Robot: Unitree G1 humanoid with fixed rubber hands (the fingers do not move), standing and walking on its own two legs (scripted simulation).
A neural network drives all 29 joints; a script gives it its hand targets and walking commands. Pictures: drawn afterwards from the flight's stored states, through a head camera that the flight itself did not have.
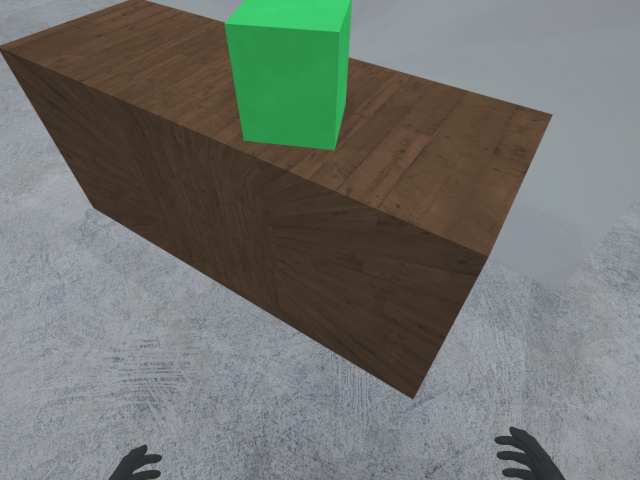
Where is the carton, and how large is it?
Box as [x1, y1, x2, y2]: [225, 0, 351, 149]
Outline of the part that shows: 244,0 225,22 228,48 244,140 334,149 345,104 351,0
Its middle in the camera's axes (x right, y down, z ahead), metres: -0.05 -0.36 +0.85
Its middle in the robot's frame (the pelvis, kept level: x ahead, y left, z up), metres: +0.90 +0.04 +0.07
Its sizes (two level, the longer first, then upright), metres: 0.210 0.200 0.250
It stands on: a pedestal, 0.70 m high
